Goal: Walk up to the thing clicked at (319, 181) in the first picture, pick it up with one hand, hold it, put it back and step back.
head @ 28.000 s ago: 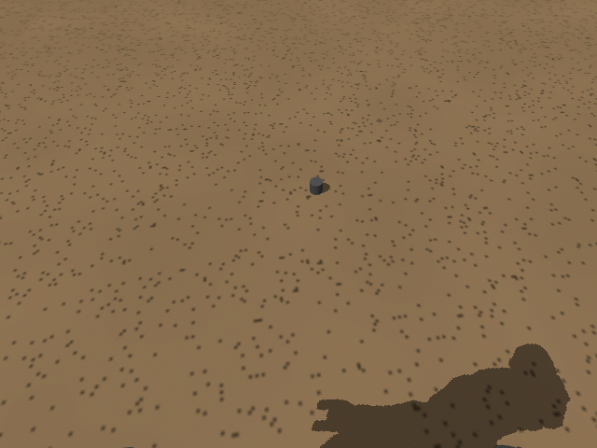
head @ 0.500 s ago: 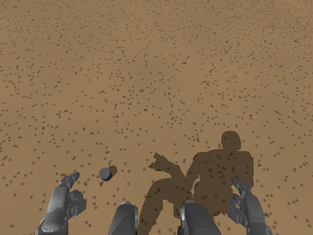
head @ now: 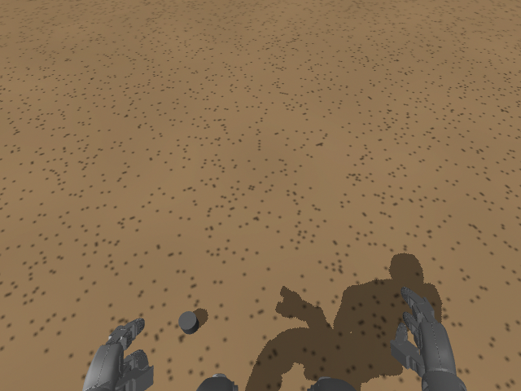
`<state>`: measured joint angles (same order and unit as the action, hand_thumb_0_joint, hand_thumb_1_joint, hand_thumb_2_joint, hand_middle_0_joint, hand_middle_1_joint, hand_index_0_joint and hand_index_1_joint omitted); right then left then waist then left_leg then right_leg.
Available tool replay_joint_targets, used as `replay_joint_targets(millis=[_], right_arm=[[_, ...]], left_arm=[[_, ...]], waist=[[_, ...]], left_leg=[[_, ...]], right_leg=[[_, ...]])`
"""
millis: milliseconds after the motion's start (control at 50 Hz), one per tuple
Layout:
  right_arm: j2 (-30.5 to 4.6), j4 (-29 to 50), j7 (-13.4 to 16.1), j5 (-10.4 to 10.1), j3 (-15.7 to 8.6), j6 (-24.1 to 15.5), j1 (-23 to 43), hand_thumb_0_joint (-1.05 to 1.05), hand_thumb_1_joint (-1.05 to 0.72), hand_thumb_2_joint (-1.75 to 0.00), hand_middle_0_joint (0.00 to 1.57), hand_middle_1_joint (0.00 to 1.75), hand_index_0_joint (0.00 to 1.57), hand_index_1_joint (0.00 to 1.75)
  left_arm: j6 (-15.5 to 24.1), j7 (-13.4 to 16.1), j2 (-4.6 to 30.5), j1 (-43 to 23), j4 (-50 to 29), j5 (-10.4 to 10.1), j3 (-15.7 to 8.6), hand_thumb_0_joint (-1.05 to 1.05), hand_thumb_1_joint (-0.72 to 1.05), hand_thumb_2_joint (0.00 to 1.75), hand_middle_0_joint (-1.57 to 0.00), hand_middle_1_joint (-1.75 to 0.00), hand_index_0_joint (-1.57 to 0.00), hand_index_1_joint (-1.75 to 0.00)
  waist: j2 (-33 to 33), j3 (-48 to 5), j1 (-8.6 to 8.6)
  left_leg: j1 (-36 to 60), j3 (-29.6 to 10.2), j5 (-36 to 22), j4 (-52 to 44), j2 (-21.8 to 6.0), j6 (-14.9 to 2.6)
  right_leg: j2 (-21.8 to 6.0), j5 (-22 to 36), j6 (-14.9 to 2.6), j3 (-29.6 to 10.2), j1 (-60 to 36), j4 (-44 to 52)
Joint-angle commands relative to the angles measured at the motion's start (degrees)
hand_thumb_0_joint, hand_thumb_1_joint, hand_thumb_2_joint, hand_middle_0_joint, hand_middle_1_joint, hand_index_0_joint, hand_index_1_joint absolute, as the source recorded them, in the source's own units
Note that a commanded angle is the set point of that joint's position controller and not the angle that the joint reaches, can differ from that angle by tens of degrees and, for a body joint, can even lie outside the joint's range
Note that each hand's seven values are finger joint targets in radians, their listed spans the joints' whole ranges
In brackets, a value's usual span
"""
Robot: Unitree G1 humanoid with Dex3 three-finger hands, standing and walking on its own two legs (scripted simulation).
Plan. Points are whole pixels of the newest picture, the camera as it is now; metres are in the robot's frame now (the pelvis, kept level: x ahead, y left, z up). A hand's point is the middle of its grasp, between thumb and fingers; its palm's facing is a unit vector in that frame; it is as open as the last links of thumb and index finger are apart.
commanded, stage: home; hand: left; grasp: from above
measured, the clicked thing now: (189, 322) +0.42 +0.27 -0.68
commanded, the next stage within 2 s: stand in 1.74 s
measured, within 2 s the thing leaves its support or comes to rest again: neither
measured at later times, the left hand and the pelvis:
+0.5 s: hand (147, 371) +0.16 +0.18 -0.05, palm faces +0.05 -0.98 -0.19, open 7.4 cm; pelvis +0.00 +0.01 +0.00, yaw +0 degrees
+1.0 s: hand (144, 376) +0.16 +0.19 -0.05, palm faces +0.05 -0.98 -0.20, open 7.4 cm; pelvis -0.01 +0.01 +0.00, yaw +0 degrees
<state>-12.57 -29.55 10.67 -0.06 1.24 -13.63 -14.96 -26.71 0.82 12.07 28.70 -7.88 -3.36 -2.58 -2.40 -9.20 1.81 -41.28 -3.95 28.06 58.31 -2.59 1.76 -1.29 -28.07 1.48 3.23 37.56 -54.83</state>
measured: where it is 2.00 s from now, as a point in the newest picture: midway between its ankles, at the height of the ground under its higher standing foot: outside the picture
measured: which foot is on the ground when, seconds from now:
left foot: down 0.00-1.00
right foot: down 0.00-1.00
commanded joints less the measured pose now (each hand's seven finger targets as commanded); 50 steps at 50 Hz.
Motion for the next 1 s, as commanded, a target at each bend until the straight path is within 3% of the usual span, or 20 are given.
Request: replay_joint_targets(millis=[0, 540, 680, 800, 880, 980], right_arm=[[-6.93, 7.63, 0.47, -0.04, -2.71, -3.42, 2.22, 0.00, -0.90, -0.90, 0.20, 0.30, 0.20, 0.30], [-6.95, 7.22, 0.55, -0.17, -2.61, -3.24, 2.83, 0.00, -0.90, -0.90, 0.20, 0.30, 0.20, 0.30], [-6.87, 7.69, 0.45, -0.23, -2.38, -3.31, 3.52, 0.00, -0.90, -0.90, 0.20, 0.30, 0.20, 0.30], [-6.97, 7.61, 0.46, -0.26, -2.53, -3.63, 2.88, 0.00, -0.90, -0.90, 0.20, 0.30, 0.20, 0.30], [-7.03, 7.48, 0.48, -0.26, -2.43, -3.55, 3.09, 0.00, -0.90, -0.90, 0.20, 0.30, 0.20, 0.30], [-7.00, 7.37, 0.55, -0.24, -2.57, -3.51, 2.89, 0.00, -0.90, -0.90, 0.20, 0.30, 0.20, 0.30]], left_arm=[[3.35, 0.50, 6.27, -0.68, -11.41, 0.92, -3.14, 0.00, 0.90, 0.90, -0.20, -0.30, -0.20, -0.30], [2.67, 0.66, 6.55, -1.39, -11.44, 0.67, -2.66, 0.00, 0.90, 0.90, -0.20, -0.30, -0.20, -0.30], [2.31, 0.60, 6.37, -1.58, -11.14, 0.73, -2.80, 0.00, 0.90, 0.90, -0.20, -0.30, -0.20, -0.30], [2.46, 0.48, 6.45, -1.81, -12.18, 0.64, -2.62, 0.00, 0.90, 0.90, -0.20, -0.30, -0.20, -0.30], [2.54, 0.48, 6.48, -2.38, -11.82, 0.84, -2.10, 0.00, 0.90, 0.90, -0.20, -0.30, -0.20, -0.30], [2.51, 0.53, 6.70, -0.88, -11.09, 0.58, -2.95, 0.00, 0.90, 0.90, -0.20, -0.30, -0.20, -0.30]], waist=[[-0.29, -6.39, 0.77], [-0.41, -5.57, 0.10], [-0.54, -2.70, -0.06], [-1.03, -5.18, 0.31], [-0.93, -3.89, 0.58], [-0.45, -5.24, 0.34]], left_leg=[[8.53, 2.70, -16.05, -7.73, 2.71, -2.12], [7.69, 2.14, -13.80, -9.06, 2.32, -2.05], [6.15, 1.68, -7.97, -10.69, 2.01, -2.02], [7.13, 1.77, -9.65, -10.09, 2.11, -1.96], [7.22, 1.69, -9.61, -10.23, 1.88, -1.93], [7.16, 1.70, -11.58, -9.46, 2.06, -2.01]], right_leg=[[2.17, 15.95, -0.69, 0.94, -3.33, 8.75], [2.42, 13.04, -0.97, 1.36, -3.45, 8.83], [2.48, 7.53, -1.07, 1.68, -2.01, 9.57], [2.60, 8.98, -1.05, 1.54, -2.15, 8.80], [2.56, 8.85, -1.15, 1.57, -1.73, 8.77], [2.46, 10.58, -1.06, 1.49, -2.71, 8.67]])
